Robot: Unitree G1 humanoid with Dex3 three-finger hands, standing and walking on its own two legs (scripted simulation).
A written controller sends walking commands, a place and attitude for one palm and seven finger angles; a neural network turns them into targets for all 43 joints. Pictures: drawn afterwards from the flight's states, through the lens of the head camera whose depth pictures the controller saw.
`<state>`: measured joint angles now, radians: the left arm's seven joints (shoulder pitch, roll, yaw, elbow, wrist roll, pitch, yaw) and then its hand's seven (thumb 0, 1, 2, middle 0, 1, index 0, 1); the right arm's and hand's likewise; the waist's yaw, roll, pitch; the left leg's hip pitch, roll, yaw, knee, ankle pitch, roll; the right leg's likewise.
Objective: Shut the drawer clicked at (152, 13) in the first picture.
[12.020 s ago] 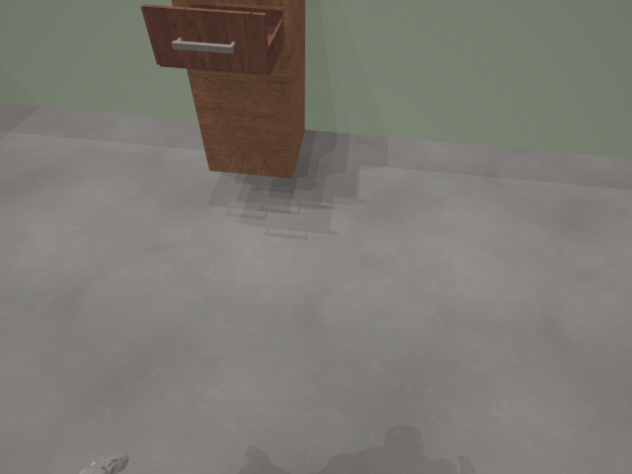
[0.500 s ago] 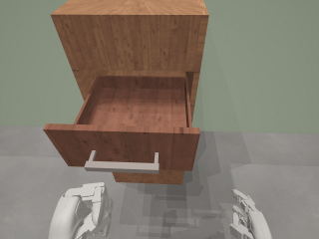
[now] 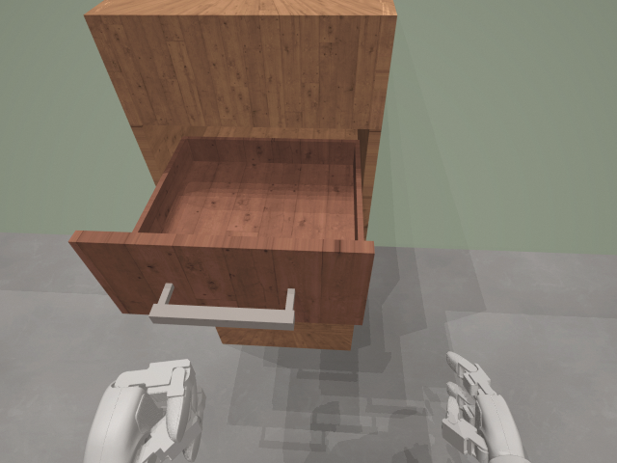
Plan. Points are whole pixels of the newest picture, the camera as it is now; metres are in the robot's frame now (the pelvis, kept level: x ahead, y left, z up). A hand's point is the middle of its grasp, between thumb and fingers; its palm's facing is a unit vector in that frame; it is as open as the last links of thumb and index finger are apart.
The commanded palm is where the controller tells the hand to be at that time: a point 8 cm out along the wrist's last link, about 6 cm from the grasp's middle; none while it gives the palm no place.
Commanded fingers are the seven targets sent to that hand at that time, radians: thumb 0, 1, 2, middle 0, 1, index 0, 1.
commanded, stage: bring the fist close to the handle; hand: left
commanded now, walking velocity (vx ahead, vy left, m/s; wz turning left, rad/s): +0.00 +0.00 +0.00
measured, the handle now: (226, 304) +0.32 +0.14 +0.03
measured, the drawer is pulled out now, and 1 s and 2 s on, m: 0.27 0.27 0.25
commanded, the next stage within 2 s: push the drawer shut in 1.22 s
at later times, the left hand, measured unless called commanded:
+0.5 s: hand (216, 400) +0.18 +0.12 +0.07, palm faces +0.02 -1.00 -0.01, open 3.3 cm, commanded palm +0.15 +0.17 +0.07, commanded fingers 0.00 0.90 0.90 -1.40 -1.60 -1.40 -1.60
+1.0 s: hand (237, 382) +0.21 +0.11 +0.03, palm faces -0.01 -1.00 +0.00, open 3.3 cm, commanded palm +0.19 +0.16 +0.04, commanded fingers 0.00 0.90 0.90 -1.40 -1.60 -1.40 -1.60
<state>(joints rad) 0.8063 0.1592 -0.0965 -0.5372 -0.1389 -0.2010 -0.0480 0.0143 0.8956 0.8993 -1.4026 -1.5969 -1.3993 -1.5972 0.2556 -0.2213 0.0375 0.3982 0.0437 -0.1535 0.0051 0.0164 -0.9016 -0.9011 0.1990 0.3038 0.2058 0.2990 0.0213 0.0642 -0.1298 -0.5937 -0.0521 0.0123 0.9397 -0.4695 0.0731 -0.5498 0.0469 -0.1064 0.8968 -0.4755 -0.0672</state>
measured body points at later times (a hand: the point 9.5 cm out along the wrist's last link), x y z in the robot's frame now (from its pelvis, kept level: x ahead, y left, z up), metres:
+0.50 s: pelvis +0.00 -0.01 -0.01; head +0.04 -0.02 +0.44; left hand +0.18 +0.17 +0.07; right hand +0.18 -0.24 -0.08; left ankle +0.00 +0.07 -0.69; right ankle -0.01 -0.08 -0.69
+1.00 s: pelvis +0.00 +0.01 -0.03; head +0.06 +0.00 +0.42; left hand +0.21 +0.16 +0.04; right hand +0.18 -0.22 -0.11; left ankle +0.00 +0.07 -0.69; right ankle -0.01 -0.08 -0.69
